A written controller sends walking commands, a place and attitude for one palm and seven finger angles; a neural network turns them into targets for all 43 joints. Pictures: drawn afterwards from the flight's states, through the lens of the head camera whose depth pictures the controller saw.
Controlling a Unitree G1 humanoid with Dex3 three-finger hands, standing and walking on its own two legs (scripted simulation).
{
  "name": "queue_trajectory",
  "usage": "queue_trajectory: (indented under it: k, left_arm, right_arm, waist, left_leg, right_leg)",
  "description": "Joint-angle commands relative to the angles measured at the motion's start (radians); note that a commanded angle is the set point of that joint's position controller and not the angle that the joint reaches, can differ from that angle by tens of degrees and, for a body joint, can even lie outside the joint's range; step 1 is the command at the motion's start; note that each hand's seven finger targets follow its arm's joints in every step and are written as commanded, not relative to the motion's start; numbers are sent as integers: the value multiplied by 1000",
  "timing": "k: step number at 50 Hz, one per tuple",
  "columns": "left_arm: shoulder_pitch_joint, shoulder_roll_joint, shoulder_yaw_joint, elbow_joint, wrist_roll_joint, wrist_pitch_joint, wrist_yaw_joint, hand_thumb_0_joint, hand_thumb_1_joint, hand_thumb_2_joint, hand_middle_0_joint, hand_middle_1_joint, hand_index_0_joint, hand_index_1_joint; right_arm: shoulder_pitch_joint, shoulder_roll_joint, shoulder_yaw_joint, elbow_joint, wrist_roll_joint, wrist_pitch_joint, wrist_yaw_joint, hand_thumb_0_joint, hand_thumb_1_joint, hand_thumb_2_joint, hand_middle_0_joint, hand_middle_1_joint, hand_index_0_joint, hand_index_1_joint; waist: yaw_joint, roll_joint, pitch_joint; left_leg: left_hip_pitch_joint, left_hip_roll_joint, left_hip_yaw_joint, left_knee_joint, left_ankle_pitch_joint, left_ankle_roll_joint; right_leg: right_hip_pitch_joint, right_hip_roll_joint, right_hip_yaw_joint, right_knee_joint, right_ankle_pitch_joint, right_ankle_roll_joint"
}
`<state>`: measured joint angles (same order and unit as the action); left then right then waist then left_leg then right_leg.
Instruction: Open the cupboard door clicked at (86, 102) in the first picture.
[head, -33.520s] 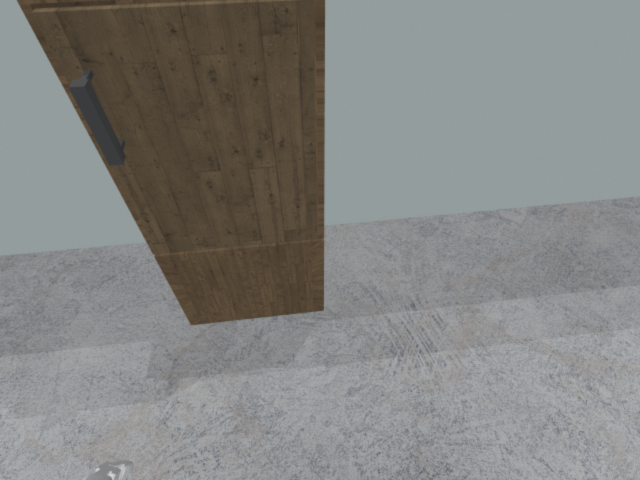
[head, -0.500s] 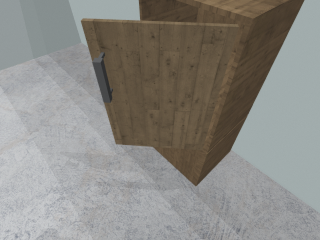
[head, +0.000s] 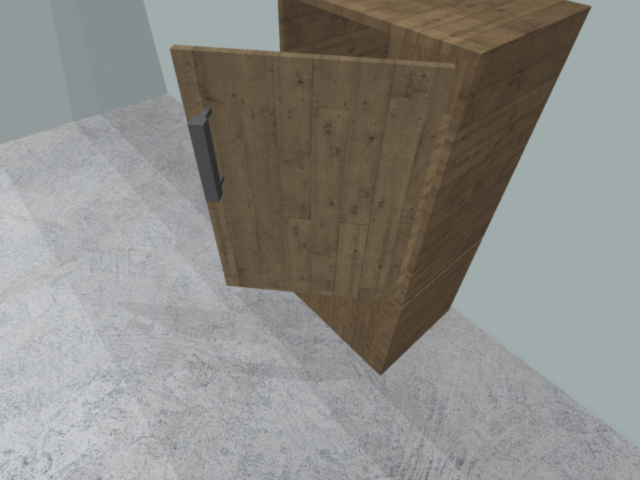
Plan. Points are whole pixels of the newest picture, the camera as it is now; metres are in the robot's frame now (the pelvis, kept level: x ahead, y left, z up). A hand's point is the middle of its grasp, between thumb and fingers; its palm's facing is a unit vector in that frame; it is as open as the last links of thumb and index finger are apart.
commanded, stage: come to a stop and stand still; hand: left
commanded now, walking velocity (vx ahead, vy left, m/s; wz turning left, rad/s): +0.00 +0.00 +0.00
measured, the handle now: (210, 155) +0.62 +0.23 +0.08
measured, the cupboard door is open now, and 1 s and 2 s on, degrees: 42 42 42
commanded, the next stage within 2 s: look again from close up in 0.06 s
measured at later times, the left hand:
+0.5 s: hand out of the picture -0.01 +0.16 -0.18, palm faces +0.04 -0.99 -0.15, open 7.4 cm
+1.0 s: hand out of the picture +0.04 +0.18 -0.17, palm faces +0.01 -0.98 -0.18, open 7.4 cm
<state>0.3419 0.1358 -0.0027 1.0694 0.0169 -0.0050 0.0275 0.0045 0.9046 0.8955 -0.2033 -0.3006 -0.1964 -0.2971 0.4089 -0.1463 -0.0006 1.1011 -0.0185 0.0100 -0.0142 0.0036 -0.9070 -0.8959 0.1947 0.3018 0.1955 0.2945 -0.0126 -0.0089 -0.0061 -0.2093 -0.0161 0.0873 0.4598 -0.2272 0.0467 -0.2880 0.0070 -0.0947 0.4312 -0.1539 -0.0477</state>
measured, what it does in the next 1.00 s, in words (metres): stands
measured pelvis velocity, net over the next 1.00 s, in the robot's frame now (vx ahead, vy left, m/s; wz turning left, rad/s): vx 0.04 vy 0.02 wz -0.01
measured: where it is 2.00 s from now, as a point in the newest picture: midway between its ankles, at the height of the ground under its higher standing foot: outside the picture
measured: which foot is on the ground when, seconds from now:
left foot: down 0.00-1.00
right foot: down 0.00-1.00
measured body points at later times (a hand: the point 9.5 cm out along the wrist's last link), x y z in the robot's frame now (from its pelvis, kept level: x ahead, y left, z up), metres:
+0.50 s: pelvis +0.01 +0.01 +0.00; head +0.01 +0.01 +0.45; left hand -0.01 +0.21 -0.16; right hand +0.00 -0.19 -0.16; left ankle +0.02 +0.09 -0.74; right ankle +0.08 -0.09 -0.74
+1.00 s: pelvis +0.04 +0.02 +0.00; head +0.05 +0.02 +0.45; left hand +0.04 +0.23 -0.16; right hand +0.03 -0.20 -0.16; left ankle +0.02 +0.09 -0.74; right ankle +0.08 -0.09 -0.74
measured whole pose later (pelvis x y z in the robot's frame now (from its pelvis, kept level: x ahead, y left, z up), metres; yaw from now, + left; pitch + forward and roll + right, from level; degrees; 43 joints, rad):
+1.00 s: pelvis +0.04 +0.02 +0.00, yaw -1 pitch -1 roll +0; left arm 0.30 0.15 -0.01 1.09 0.02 -0.02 0.04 0.01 0.92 0.90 -0.20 -0.30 -0.20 -0.30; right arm 0.29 -0.13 0.01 1.13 0.00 -0.02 -0.03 0.00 -0.91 -0.90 0.20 0.30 0.20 0.29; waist 0.00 -0.01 0.04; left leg -0.11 -0.04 0.10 0.38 -0.25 0.06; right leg -0.22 0.00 -0.06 0.41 -0.16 -0.02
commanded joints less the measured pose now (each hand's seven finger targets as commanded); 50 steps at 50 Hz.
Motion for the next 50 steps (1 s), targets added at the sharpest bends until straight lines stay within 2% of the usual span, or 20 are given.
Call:
queue_trajectory:
  k: [1, 4, 8, 10, 15, 17, 24, 31, 34, 42, 44, 50]
  left_arm:
    - [39, 93, 25, -37, -5, -17, 12, 0, 900, 900, -200, -300, -200, -300]
    - [43, 86, 21, -28, -7, -18, 13, 0, 900, 900, -200, -300, -200, -300]
    - [48, 73, 20, -21, -6, -18, 13, 0, 900, 900, -200, -300, -200, -300]
    - [49, 65, 17, -19, -4, -18, 14, 0, 900, 900, -200, -300, -200, -300]
    - [57, 55, 15, -14, 0, -18, 15, 0, 900, 900, -200, -300, -200, -300]
    - [63, 52, 15, -14, 1, -18, 15, 0, 900, 900, -200, -300, -200, -300]
    - [68, 45, 9, -11, 1, -26, 16, 0, 900, 900, -200, -300, -200, -300]
    - [64, 52, 3, -1, -3, -35, 19, 0, 900, 900, -200, -300, -200, -300]
    - [58, 58, 2, 1, -3, -33, 19, 0, 900, 900, -200, -300, -200, -300]
    - [39, 72, 5, -6, -4, -24, 21, 0, 900, 900, -200, -300, -200, -300]
    - [35, 73, 4, -6, -4, -23, 20, 0, 900, 900, -200, -300, -200, -300]
    - [22, 79, 5, -11, -5, -22, 20, 0, 900, 900, -200, -300, -200, -300]
  right_arm:
    - [54, -66, -8, -16, -4, -25, -8, 0, -900, -900, 200, 300, 200, 300]
    - [61, -56, -7, -4, -2, -29, -10, 0, -900, -900, 200, 300, 200, 300]
    - [72, -53, -7, 4, -2, -30, -12, 0, -900, -900, 200, 300, 200, 300]
    - [67, -50, -7, 6, -1, -33, -13, 0, -900, -900, 200, 300, 200, 300]
    - [54, -54, -11, -1, 2, -31, -13, 0, -900, -900, 200, 300, 200, 300]
    - [49, -56, -13, -4, 0, -30, -13, 0, -900, -900, 200, 300, 200, 300]
    - [17, -56, -11, -16, 6, -38, -15, 0, -900, -900, 200, 300, 200, 300]
    - [-18, -64, -5, -7, 10, -52, -19, 0, -900, -900, 200, 300, 200, 300]
    - [-28, -68, -4, -4, 10, -50, -20, 0, -900, -900, 200, 300, 200, 300]
    - [-50, -73, -4, 2, 11, -50, -24, 0, -900, -900, 200, 300, 200, 300]
    - [-51, -74, -4, 4, 11, -49, -24, 0, -900, -900, 200, 300, 200, 300]
    - [-54, -78, -3, 12, 10, -47, -22, 0, -900, -900, 200, 300, 200, 300]
  waist:
    - [10, -6, 109]
    - [14, 11, 97]
    - [13, 4, 107]
    - [14, 18, 116]
    - [14, -2, 138]
    - [12, 9, 136]
    - [7, -11, 125]
    - [7, -8, 71]
    - [9, -6, 86]
    - [13, 17, 64]
    - [15, -2, 69]
    - [16, 2, 81]
  left_leg:
    - [-176, 89, -141, -148, -209, -2]
    - [-177, 98, -148, -160, -199, -1]
    - [-190, 101, -160, -168, -224, 0]
    - [-190, 112, -170, -185, -223, 2]
    - [-200, 117, -180, -199, -257, 4]
    - [-193, 116, -181, -201, -270, 5]
    - [-121, 118, -166, -194, -169, 3]
    - [-36, 122, -136, -172, 13, -5]
    - [-30, 125, -137, -179, 27, -6]
    - [-1, 134, -134, -178, 116, -8]
    - [-1, 135, -135, -180, 101, -7]
    - [-8, 134, -136, -193, 70, -9]
  right_leg:
    - [47, -131, 200, -135, -307, -10]
    - [69, -128, 190, -124, -268, -10]
    - [63, -123, 187, -109, -263, -9]
    - [66, -116, 175, -95, -213, -7]
    - [54, -110, 169, -85, -203, 0]
    - [40, -108, 172, -87, -213, 1]
    - [31, -113, 175, -94, -124, 2]
    - [94, -124, 167, -74, 51, 1]
    - [97, -122, 165, -79, 57, 1]
    - [124, -127, 158, -56, 119, 5]
    - [126, -125, 156, -63, 108, 6]
    - [127, -123, 156, -69, 84, 5]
